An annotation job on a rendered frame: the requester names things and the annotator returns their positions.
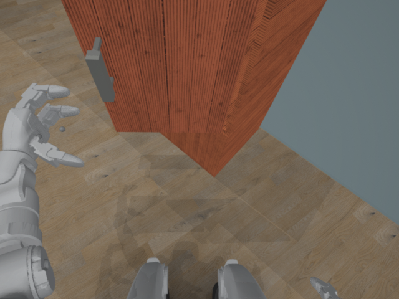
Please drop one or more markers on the left robot forearm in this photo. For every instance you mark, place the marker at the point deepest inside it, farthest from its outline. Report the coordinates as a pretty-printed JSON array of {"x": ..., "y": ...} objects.
[{"x": 19, "y": 203}]

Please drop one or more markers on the robot right hand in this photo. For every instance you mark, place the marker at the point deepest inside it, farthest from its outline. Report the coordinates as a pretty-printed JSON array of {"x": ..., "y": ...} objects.
[{"x": 326, "y": 290}]

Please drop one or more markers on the robot left upper arm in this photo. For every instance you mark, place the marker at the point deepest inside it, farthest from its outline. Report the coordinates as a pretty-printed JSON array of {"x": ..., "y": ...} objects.
[{"x": 26, "y": 273}]

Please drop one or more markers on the cupboard door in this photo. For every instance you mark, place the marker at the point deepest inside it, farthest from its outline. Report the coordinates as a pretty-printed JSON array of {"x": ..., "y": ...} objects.
[{"x": 175, "y": 63}]

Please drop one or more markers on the right robot thigh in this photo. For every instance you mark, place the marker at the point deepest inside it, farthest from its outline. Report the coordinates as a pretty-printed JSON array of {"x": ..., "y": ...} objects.
[{"x": 236, "y": 282}]

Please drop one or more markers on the robot left hand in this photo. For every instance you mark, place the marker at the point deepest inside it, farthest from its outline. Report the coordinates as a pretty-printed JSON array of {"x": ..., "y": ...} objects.
[{"x": 22, "y": 126}]

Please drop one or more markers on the handle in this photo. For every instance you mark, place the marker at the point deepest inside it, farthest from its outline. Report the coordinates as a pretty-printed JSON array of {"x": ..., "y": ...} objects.
[{"x": 99, "y": 72}]

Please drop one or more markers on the left robot thigh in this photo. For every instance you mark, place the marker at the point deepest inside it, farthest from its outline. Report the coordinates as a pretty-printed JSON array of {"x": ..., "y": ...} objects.
[{"x": 151, "y": 282}]

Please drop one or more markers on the robot thigh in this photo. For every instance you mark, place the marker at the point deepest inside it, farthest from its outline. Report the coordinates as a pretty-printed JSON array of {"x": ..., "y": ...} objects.
[
  {"x": 236, "y": 282},
  {"x": 151, "y": 282}
]

